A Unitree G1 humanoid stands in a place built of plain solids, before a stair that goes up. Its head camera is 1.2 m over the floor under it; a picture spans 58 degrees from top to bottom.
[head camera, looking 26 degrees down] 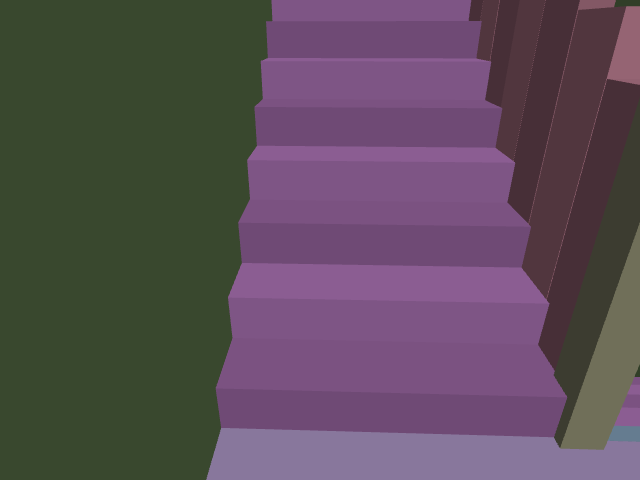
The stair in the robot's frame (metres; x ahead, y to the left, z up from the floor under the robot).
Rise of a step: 0.18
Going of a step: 0.25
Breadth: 1.11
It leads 2 degrees to the right of straight ahead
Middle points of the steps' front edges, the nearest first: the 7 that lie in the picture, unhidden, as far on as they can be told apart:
1.01 -0.22 0.18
1.26 -0.23 0.35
1.51 -0.24 0.53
1.76 -0.25 0.71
2.01 -0.26 0.88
2.26 -0.27 1.06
2.51 -0.27 1.24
